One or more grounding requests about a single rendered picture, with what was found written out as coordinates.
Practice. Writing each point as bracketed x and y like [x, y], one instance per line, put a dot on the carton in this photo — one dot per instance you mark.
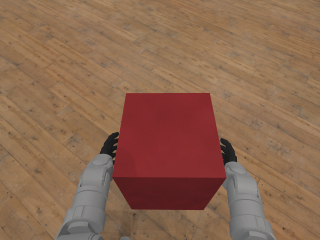
[168, 154]

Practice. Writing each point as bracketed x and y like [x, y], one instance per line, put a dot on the robot left hand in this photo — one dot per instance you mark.
[108, 147]

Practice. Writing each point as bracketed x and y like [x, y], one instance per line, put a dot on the left robot forearm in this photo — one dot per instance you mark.
[87, 213]

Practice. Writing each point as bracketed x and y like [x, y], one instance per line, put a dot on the robot right hand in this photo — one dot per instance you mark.
[229, 155]

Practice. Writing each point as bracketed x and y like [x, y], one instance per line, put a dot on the right robot forearm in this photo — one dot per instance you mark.
[248, 220]

